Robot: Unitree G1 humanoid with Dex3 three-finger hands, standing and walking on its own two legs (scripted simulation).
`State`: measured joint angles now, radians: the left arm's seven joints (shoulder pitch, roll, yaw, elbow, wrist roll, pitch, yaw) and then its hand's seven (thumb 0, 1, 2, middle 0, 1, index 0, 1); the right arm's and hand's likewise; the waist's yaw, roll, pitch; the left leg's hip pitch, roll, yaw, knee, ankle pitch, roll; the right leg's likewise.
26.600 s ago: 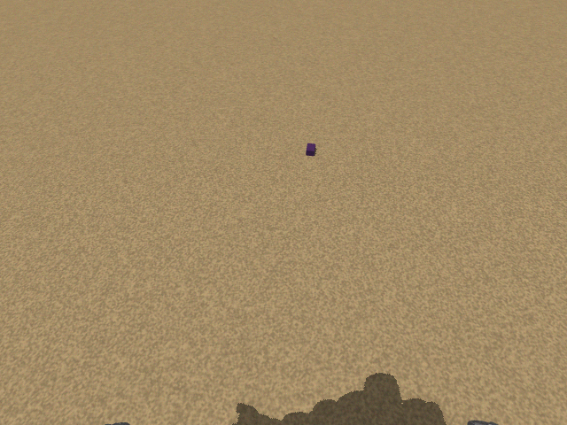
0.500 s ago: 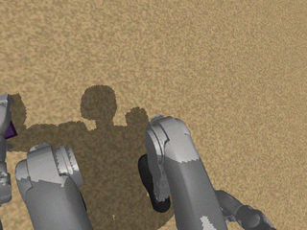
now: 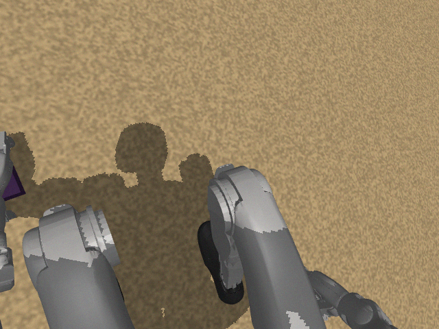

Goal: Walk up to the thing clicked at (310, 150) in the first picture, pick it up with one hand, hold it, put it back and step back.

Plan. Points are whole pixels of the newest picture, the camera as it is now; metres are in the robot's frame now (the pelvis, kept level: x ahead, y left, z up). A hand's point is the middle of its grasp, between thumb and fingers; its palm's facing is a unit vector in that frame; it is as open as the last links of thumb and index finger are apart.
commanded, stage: withdraw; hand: left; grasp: from above
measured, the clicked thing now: (3, 183) +0.38 +0.30 -0.27
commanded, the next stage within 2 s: home in 0.92 s
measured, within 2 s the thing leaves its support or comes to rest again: neither
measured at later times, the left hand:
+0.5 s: hand out of the picture +0.37 +0.32 -0.08, palm faces -0.43 -0.13 -0.89, open 13.8 cm
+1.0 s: hand out of the picture +0.38 +0.32 -0.12, palm faces -0.30 -0.08 -0.95, open 12.5 cm
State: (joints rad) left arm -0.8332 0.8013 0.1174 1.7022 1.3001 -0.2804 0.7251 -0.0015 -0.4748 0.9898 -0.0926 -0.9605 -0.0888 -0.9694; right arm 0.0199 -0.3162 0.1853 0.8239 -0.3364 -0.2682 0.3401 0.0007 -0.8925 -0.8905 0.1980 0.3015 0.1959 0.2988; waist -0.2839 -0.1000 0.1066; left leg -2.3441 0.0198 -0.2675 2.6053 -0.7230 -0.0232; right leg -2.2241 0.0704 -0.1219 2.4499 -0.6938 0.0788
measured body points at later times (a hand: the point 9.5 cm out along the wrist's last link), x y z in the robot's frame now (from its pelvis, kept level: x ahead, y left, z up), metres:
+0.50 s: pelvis -0.01 -0.01 +0.06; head +0.18 +0.05 +0.47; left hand +0.38 +0.32 -0.03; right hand +0.14 -0.26 -0.06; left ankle +0.06 +0.13 -0.25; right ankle +0.11 -0.13 -0.25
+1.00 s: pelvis -0.01 -0.01 +0.04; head +0.19 +0.07 +0.43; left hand +0.39 +0.32 -0.06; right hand +0.09 -0.27 -0.08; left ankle +0.06 +0.13 -0.25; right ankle +0.11 -0.13 -0.25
